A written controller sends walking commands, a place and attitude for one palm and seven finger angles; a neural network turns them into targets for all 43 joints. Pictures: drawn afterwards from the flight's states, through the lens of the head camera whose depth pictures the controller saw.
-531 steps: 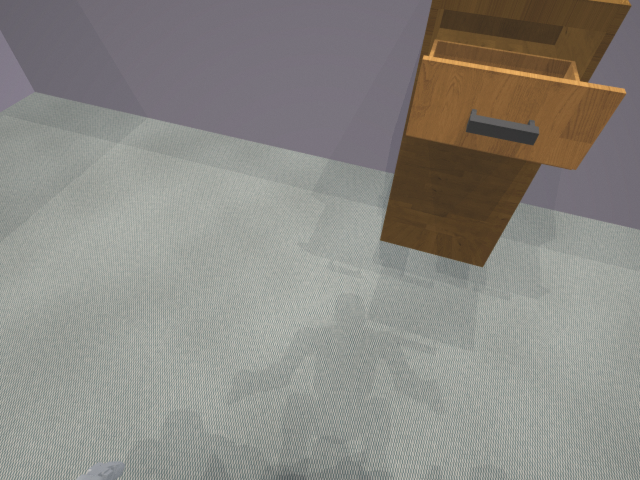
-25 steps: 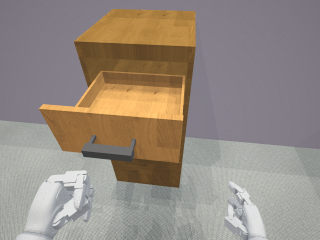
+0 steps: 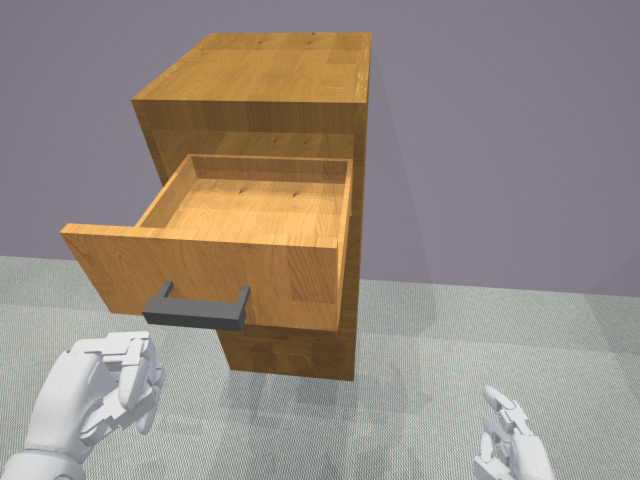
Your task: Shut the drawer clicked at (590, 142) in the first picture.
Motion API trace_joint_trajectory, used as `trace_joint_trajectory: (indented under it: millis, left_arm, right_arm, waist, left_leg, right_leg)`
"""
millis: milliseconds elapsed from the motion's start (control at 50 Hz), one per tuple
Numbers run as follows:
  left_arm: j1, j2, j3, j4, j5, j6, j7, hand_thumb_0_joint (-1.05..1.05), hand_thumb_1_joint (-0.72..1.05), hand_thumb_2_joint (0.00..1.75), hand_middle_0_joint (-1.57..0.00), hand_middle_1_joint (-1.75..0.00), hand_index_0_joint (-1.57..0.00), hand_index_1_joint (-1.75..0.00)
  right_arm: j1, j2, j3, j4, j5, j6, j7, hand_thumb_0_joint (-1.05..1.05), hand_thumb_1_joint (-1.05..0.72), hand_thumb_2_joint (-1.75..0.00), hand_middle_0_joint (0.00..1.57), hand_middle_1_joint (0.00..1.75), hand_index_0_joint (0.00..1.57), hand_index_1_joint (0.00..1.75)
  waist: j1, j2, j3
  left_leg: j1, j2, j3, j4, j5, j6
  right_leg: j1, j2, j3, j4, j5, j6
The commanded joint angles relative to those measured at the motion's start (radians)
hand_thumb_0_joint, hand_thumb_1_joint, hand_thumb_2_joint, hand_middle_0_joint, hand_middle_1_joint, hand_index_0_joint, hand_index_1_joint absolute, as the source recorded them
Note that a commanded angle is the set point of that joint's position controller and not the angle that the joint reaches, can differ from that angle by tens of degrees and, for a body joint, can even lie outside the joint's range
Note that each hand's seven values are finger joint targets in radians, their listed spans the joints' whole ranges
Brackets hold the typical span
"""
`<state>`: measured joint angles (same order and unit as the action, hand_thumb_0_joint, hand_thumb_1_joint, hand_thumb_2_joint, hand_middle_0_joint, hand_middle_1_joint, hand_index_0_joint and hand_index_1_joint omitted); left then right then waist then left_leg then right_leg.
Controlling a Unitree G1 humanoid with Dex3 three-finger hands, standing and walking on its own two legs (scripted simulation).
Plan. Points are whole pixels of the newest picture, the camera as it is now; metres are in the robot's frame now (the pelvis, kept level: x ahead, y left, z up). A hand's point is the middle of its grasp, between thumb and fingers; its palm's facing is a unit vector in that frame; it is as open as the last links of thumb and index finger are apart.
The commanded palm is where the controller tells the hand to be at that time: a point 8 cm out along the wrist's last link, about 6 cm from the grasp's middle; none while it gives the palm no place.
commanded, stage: raise the hand and make a fist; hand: left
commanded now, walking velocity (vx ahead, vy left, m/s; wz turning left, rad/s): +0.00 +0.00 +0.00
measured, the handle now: (200, 301) +0.34 +0.21 +0.06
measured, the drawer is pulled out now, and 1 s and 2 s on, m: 0.30 0.30 0.29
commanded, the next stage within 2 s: bring the fist close to the handle in 0.02 s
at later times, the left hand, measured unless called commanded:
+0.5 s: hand (165, 393) +0.18 +0.18 +0.11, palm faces +0.02 -1.00 -0.08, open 3.3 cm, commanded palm +0.15 +0.23 +0.11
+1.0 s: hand (193, 380) +0.22 +0.18 +0.06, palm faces -0.02 -1.00 -0.04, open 3.3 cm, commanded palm +0.20 +0.23 +0.06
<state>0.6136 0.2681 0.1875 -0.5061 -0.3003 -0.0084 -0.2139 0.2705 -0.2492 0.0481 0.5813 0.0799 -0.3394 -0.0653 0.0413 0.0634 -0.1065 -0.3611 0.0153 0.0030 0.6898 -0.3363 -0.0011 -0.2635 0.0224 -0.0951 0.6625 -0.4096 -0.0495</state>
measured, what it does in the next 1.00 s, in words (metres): stands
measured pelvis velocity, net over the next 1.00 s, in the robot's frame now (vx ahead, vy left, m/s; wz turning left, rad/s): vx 0.00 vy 0.02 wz -0.01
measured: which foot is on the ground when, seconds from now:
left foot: down 0.00-1.00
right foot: down 0.00-1.00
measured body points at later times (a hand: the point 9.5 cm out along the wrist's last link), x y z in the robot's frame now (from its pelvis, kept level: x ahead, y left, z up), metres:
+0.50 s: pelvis +0.01 -0.01 +0.00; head -0.01 -0.03 +0.45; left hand +0.17 +0.23 +0.12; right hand +0.20 -0.24 -0.06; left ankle +0.02 +0.12 -0.72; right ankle -0.03 -0.08 -0.72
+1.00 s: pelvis +0.00 +0.02 -0.02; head +0.02 +0.01 +0.43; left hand +0.21 +0.23 +0.07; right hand +0.17 -0.22 -0.09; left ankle +0.02 +0.12 -0.72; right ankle -0.03 -0.08 -0.72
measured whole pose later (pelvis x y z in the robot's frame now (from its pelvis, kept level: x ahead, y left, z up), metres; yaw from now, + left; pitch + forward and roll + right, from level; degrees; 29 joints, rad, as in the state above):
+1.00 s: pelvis +0.00 +0.02 -0.02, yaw +0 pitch +7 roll -1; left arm 0.43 0.19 0.09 -0.16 -0.23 -0.25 -0.17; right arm 0.25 -0.24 0.02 0.57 0.03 -0.24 -0.04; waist -0.01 0.04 -0.08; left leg -0.55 0.00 0.02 0.81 -0.39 0.03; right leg -0.46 0.00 -0.08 0.80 -0.46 -0.03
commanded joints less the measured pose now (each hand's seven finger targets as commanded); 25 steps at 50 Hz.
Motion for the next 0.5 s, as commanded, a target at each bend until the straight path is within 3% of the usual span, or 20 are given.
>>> trace_joint_trajectory:
  millis: [0,40,80,100,160,200,240,260,320,460,480]
  left_arm:
    - [-0.054,0.115,0.108,-0.180,-0.031,-0.078,-0.022,0.00,0.90,0.90,-1.40,-1.60,-1.40,-1.60]
    - [-0.064,0.126,0.126,-0.165,-0.037,-0.083,-0.032,0.00,0.90,0.90,-1.40,-1.60,-1.40,-1.60]
    - [-0.071,0.123,0.125,-0.166,-0.040,-0.091,-0.039,0.00,0.90,0.90,-1.40,-1.60,-1.40,-1.60]
    - [-0.052,0.130,0.138,-0.167,-0.041,-0.096,-0.043,0.00,0.90,0.90,-1.40,-1.60,-1.40,-1.60]
    - [-0.073,0.106,0.126,-0.100,-0.047,-0.103,-0.059,0.00,0.90,0.90,-1.40,-1.60,-1.40,-1.60]
    - [-0.087,0.105,0.121,-0.074,-0.045,-0.113,-0.068,0.00,0.90,0.90,-1.40,-1.60,-1.40,-1.60]
    - [-0.116,0.102,0.108,-0.071,-0.041,-0.130,-0.073,0.00,0.90,0.90,-1.40,-1.60,-1.40,-1.60]
    - [-0.115,0.127,0.141,-0.054,-0.037,-0.138,-0.067,0.00,0.90,0.90,-1.40,-1.60,-1.40,-1.60]
    - [-0.137,0.099,0.099,-0.051,-0.030,-0.170,-0.073,0.00,0.90,0.90,-1.40,-1.60,-1.40,-1.60]
    - [-0.148,0.110,0.118,0.043,-0.021,-0.205,-0.064,0.00,0.90,0.90,-1.40,-1.60,-1.40,-1.60]
    - [-0.159,0.079,0.086,0.051,-0.020,-0.208,-0.065,0.00,0.90,0.90,-1.40,-1.60,-1.40,-1.60]
  right_arm:
    - [-0.169,-0.082,-0.039,-0.176,0.005,-0.083,-0.009,0.00,-0.90,-0.90,0.20,0.30,0.20,0.30]
    - [-0.171,-0.083,-0.040,-0.171,0.006,-0.090,-0.014,0.00,-0.90,-0.90,0.20,0.30,0.20,0.30]
    - [-0.171,-0.083,-0.038,-0.163,0.005,-0.097,-0.014,0.00,-0.90,-0.90,0.20,0.30,0.20,0.30]
    - [-0.169,-0.082,-0.042,-0.165,0.005,-0.101,-0.014,0.00,-0.90,-0.90,0.20,0.30,0.20,0.30]
    - [-0.168,-0.088,-0.042,-0.145,0.002,-0.099,-0.016,0.00,-0.90,-0.90,0.20,0.30,0.20,0.30]
    - [-0.159,-0.091,-0.046,-0.145,-0.001,-0.095,-0.018,0.00,-0.90,-0.90,0.20,0.30,0.20,0.30]
    - [-0.157,-0.093,-0.045,-0.145,-0.004,-0.096,-0.018,0.00,-0.90,-0.90,0.20,0.30,0.20,0.30]
    - [-0.162,-0.092,-0.049,-0.133,-0.006,-0.093,-0.018,0.00,-0.90,-0.90,0.20,0.30,0.20,0.30]
    - [-0.157,-0.094,-0.049,-0.139,-0.011,-0.090,-0.012,0.00,-0.90,-0.90,0.20,0.30,0.20,0.30]
    - [-0.163,-0.098,-0.060,-0.123,-0.018,-0.064,-0.009,0.00,-0.90,-0.90,0.20,0.30,0.20,0.30]
    - [-0.153,-0.098,-0.058,-0.124,-0.020,-0.058,-0.008,0.00,-0.90,-0.90,0.20,0.30,0.20,0.30]
  waist:
    - [0.011,-0.059,0.013]
    - [0.012,-0.078,0.013]
    - [0.010,-0.052,0.019]
    - [0.014,-0.073,-0.010]
    - [0.004,-0.080,0.021]
    - [0.000,-0.101,0.011]
    - [-0.006,-0.083,0.001]
    - [-0.001,-0.080,0.006]
    - [-0.009,-0.083,-0.006]
    - [-0.010,-0.088,0.000]
    - [-0.017,-0.072,0.008]
  left_leg:
    - [0.072,-0.017,-0.021,-0.079,0.156,0.035]
    - [0.073,-0.017,-0.020,-0.076,0.158,0.035]
    - [0.080,-0.020,-0.022,-0.077,0.165,0.036]
    - [0.090,-0.019,-0.021,-0.075,0.179,0.036]
    - [0.078,-0.022,-0.020,-0.061,0.187,0.035]
    - [0.075,-0.024,-0.019,-0.063,0.185,0.035]
    - [0.075,-0.026,-0.016,-0.056,0.181,0.036]
    - [0.070,-0.024,-0.017,-0.050,0.186,0.035]
    - [0.072,-0.026,-0.015,-0.054,0.195,0.037]
    - [0.039,-0.025,-0.013,-0.046,0.179,0.035]
    - [0.040,-0.027,-0.011,-0.050,0.175,0.035]
  right_leg:
    - [-0.078,-0.029,0.078,-0.167,0.266,0.059]
    - [-0.075,-0.032,0.086,-0.171,0.283,0.067]
    - [-0.075,-0.035,0.091,-0.173,0.304,0.067]
    - [-0.061,-0.035,0.087,-0.166,0.330,0.070]
    - [-0.068,-0.043,0.107,-0.172,0.388,0.085]
    - [-0.072,-0.043,0.108,-0.168,0.384,0.087]
    - [-0.072,-0.052,0.121,-0.168,0.380,0.093]
    - [-0.065,-0.053,0.127,-0.174,0.389,0.092]
    - [-0.071,-0.052,0.109,-0.153,0.395,0.087]
    - [-0.086,-0.050,0.110,-0.149,0.343,0.079]
    - [-0.098,-0.047,0.103,-0.145,0.324,0.074]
